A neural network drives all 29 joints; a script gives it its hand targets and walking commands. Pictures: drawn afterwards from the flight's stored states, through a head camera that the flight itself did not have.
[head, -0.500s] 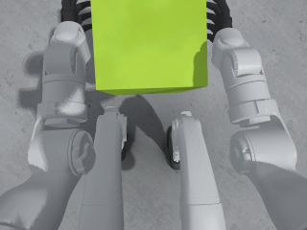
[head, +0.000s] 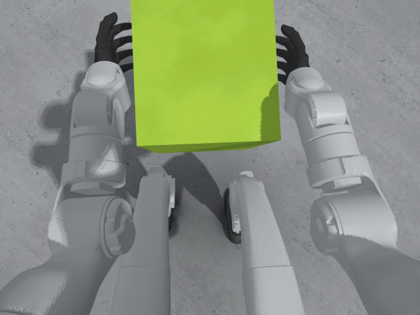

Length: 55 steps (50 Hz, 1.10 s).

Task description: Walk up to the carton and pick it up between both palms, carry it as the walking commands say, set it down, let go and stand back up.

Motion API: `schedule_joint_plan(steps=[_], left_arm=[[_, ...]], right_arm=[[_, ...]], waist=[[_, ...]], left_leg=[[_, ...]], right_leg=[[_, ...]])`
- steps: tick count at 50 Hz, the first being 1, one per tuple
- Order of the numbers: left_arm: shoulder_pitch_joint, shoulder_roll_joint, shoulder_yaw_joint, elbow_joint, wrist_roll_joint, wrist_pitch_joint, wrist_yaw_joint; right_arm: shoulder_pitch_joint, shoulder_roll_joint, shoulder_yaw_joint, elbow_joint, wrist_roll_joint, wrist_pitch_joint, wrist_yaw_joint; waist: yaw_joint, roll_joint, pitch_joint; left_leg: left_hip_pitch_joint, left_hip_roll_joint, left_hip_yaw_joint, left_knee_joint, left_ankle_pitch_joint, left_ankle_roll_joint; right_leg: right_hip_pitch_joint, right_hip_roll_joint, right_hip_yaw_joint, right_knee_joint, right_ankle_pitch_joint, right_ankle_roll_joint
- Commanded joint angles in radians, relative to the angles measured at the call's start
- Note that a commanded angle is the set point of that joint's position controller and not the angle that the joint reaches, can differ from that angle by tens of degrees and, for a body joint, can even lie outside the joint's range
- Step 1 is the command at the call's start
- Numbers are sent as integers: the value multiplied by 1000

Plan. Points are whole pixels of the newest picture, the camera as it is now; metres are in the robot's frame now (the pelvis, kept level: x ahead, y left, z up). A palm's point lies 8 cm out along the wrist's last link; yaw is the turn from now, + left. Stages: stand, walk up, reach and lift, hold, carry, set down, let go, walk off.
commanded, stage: reach and lift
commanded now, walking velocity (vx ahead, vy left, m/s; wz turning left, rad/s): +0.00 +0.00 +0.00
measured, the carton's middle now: (202, 76) +0.51 +0.03 -0.13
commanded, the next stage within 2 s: none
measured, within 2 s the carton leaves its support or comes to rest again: neither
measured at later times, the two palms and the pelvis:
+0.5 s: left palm (67, 49) +0.44 +0.18 +0.08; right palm (330, 50) +0.46 -0.12 +0.07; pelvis +0.06 +0.00 +0.07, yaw +0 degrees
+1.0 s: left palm (31, 20) +0.44 +0.18 +0.13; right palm (360, 28) +0.45 -0.12 +0.13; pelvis +0.14 +0.01 +0.14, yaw +0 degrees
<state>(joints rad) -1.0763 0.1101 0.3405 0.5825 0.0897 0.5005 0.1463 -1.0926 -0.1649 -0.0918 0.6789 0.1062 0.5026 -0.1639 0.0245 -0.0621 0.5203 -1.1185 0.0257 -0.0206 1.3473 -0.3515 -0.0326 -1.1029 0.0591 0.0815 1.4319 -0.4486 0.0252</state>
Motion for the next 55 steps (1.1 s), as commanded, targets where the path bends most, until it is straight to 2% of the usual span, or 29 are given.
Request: schedule_joint_plan(steps=[1, 2, 4, 7, 8, 14, 15, 16, 17, 18, 20, 21, 23, 26, 27, 28, 29, 30, 31, 34, 35, 36, 39, 41, 42, 43, 45, 50, 55], left_arm=[[-683, -1246, -662, -247, -252, -29, -326], [-701, -1245, -668, -259, -256, -29, -325], [-682, -1235, -654, -242, -246, -25, -327], [-677, -1247, -662, -253, -243, -26, -328], [-680, -1237, -653, -244, -237, -26, -330], [-548, -1281, -603, -144, -193, -26, -348], [-523, -1285, -578, -102, -172, -25, -353], [-520, -1307, -577, -108, -171, -29, -356], [-488, -1293, -532, -46, -145, -32, -362], [-459, -1320, -509, -7, -129, -35, -366], [-385, -1320, -440, 73, -89, -40, -370], [-363, -1313, -415, 83, -69, -42, -371], [-257, -1308, -328, 179, -20, -34, -376], [-217, -1284, -239, 241, 34, -21, -391], [-192, -1282, -216, 253, 53, -14, -392], [-178, -1287, -221, 237, 53, -12, -394], [-178, -1307, -240, 210, 48, -8, -395], [-172, -1310, -252, 198, 47, -6, -398], [-135, -1330, -276, 182, 37, -5, -396], [-71, -1370, -362, 112, 1, -5, -394], [-43, -1372, -390, 80, -6, -4, -391], [-35, -1397, -460, 16, -41, -7, -389], [66, -1385, -574, -93, -83, 5, -376], [144, -1369, -612, -118, -85, 20, -362], [173, -1366, -642, -136, -94, 28, -355], [221, -1352, -634, -134, -82, 37, -350], [210, -1336, -670, -204, -94, 44, -342], [269, -1294, -690, -260, -94, 72, -334], [305, -1260, -676, -275, -89, 119, -337]], right_arm=[[-935, 1285, 482, -456, 145, -104, 366], [-941, 1284, 483, -467, 143, -105, 364], [-953, 1286, 490, -465, 145, -101, 363], [-925, 1302, 485, -444, 144, -101, 368], [-900, 1303, 468, -408, 133, -98, 371], [-803, 1353, 430, -346, 105, -104, 385], [-785, 1354, 401, -317, 89, -107, 386], [-778, 1361, 397, -328, 89, -114, 389], [-733, 1371, 355, -261, 61, -113, 392], [-709, 1379, 326, -232, 46, -122, 396], [-658, 1395, 267, -179, 19, -132, 400], [-630, 1405, 244, -160, 8, -137, 400], [-554, 1385, 162, -93, -42, -131, 398], [-507, 1350, 78, -44, -111, -117, 399], [-488, 1340, 60, -34, -129, -112, 403], [-479, 1349, 66, -39, -128, -111, 408], [-459, 1350, 64, -41, -135, -114, 412], [-443, 1344, 63, -52, -139, -117, 414], [-443, 1365, 102, -91, -120, -121, 414], [-365, 1376, 165, -173, -103, -120, 414], [-328, 1381, 187, -195, -96, -116, 415], [-309, 1393, 248, -257, -65, -116, 415], [-211, 1396, 363, -358, -17, -97, 414], [-153, 1362, 395, -392, -18, -82, 415], [-114, 1344, 413, -403, -18, -73, 413], [-81, 1328, 423, -411, -27, -61, 414], [-36, 1300, 441, -425, -33, -46, 419], [42, 1267, 470, -446, -55, 0, 420], [62, 1271, 507, -462, -38, 56, 424]], waist=[[157, 46, -2455], [152, 53, -2460], [168, 37, -2421], [165, 52, -2392], [165, 56, -2353], [167, 32, -2148], [169, 41, -2063], [163, 44, -2042], [165, 28, -1901], [154, 37, -1811], [156, 28, -1588], [162, 44, -1505], [156, 34, -1294], [142, 21, -1144], [152, 33, -1102], [149, 28, -1106], [133, 41, -1132], [130, 58, -1136], [137, 58, -1165], [122, 75, -1239], [126, 87, -1242], [117, 95, -1326], [125, 120, -1383], [129, 121, -1330], [114, 127, -1309], [121, 118, -1263], [107, 117, -1254], [87, 52, -1150], [109, 60, -1075]], left_leg=[[842, -169, -9, -213, 200, 17], [851, -167, -13, -219, 195, 17], [835, -168, -14, -241, 177, 23], [863, -162, -17, -268, 166, 19], [859, -162, -16, -281, 168, 19], [857, -155, -11, -336, 191, 22], [840, -152, -16, -357, 171, 22], [844, -151, -13, -362, 170, 19], [788, -151, -7, -374, 148, 24], [777, -147, -11, -393, 123, 23], [741, -143, -13, -423, 78, 31], [722, -143, -9, -434, 54, 29], [683, -142, -9, -472, 3, 32], [649, -139, -1, -528, -100, 30], [665, -139, 2, -547, -109, 26], [698, -138, 0, -566, -92, 26], [745, -138, -2, -584, -74, 21], [766, -140, 2, -591, -40, 19], [811, -142, 4, -596, 45, 23], [907, -140, -2, -614, 250, 22], [926, -142, -3, -616, 316, 21], [987, -142, -7, -617, 421, 16], [1073, -129, -35, -637, 635, 7], [1100, -121, -53, -660, 703, -2], [1125, -115, -61, -675, 738, -8], [1127, -115, -64, -691, 730, -7], [1156, -113, -64, -712, 724, -16], [1167, -119, -66, -768, 670, -8], [1192, -127, -48, -818, 611, 3]], right_leg=[[433, 97, -31, -314, 134, -1], [448, 96, -26, -323, 133, -3], [471, 91, -16, -345, 116, 1], [488, 85, -7, -377, 108, -3], [476, 86, -14, -383, 111, -3], [494, 80, -8, -453, 126, -4], [463, 77, -15, -463, 109, -4], [478, 76, -10, -477, 112, -7], [439, 72, -10, -494, 84, -4], [412, 69, -17, -510, 67, -7], [361, 60, -22, -544, 22, -7], [365, 49, -17, -563, 11, -11], [332, 35, -23, -608, -35, -12], [351, 26, -2, -671, -124, -23], [362, 23, 8, -699, -143, -33], [397, 29, 8, -710, -119, -33], [422, 37, 2, -715, -87, -35], [442, 39, 0, -722, -54, -36], [490, 45, -4, -722, 20, -34], [560, 57, -10, -726, 202, -32], [571, 62, -16, -725, 253, -33], [623, 70, -17, -726, 349, -30], [690, 75, -12, -747, 521, -23], [684, 82, -11, -780, 537, -21], [700, 80, -7, -799, 547, -22], [710, 79, -6, -817, 540, -22], [746, 78, 0, -844, 521, -26], [810, 75, -2, -893, 518, -21], [872, 65, -1, -941, 505, -20]])
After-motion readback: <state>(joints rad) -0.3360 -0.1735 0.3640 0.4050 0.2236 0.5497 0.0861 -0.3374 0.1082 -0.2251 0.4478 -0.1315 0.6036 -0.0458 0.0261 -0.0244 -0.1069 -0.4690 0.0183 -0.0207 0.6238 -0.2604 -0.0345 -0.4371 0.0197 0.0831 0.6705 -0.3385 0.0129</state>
